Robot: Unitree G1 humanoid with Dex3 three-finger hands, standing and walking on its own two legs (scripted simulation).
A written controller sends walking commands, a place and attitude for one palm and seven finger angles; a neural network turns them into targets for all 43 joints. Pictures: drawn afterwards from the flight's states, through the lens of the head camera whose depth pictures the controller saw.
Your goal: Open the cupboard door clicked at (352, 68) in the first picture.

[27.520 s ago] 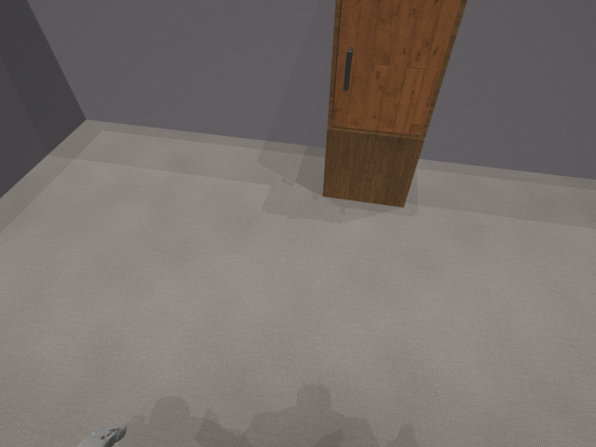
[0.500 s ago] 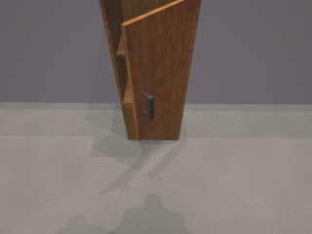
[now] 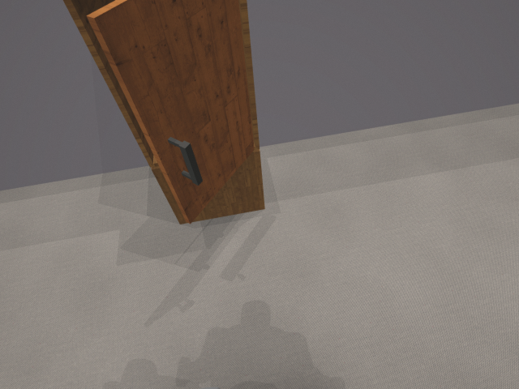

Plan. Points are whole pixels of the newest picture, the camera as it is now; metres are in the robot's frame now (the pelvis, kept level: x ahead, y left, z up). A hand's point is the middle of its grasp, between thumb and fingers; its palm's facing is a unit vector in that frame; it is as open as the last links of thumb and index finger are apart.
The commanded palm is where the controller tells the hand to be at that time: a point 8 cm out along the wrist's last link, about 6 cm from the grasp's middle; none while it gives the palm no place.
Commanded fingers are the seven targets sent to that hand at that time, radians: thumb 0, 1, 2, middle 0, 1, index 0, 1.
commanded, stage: walk to a spot facing it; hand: left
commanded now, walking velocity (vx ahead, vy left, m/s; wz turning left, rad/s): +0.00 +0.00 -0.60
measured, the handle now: (185, 161) +0.59 +0.23 -0.08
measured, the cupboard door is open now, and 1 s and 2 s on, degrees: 48 48 48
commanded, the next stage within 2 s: none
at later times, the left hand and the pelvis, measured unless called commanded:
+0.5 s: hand out of the picture +0.10 +0.21 -0.15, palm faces -0.18 -0.96 -0.24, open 7.4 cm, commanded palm none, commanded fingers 0.00 0.90 0.90 -0.20 -0.30 -0.20 -0.30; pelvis +0.03 +0.02 +0.02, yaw -17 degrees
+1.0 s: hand (227, 312) +0.26 +0.10 -0.15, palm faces -0.61 -0.75 -0.26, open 7.4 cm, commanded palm none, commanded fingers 0.00 0.90 0.90 -0.20 -0.30 -0.20 -0.30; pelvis +0.04 +0.00 +0.00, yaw -37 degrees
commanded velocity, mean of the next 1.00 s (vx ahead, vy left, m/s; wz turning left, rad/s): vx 0.02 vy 0.00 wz -0.60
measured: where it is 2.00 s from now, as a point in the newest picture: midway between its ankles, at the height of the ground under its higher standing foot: (347, 359)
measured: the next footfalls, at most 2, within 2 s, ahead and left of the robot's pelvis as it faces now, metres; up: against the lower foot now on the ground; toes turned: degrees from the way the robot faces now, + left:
left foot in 0.54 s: +0.11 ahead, +0.13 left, +0.00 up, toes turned -21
right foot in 0.96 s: +0.00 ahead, -0.10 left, +0.00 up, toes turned -39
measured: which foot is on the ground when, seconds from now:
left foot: up 0.00-0.52, down 0.54-0.96, up 0.98-1.00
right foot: down 0.00-0.52, up 0.54-0.94, down 0.96-1.00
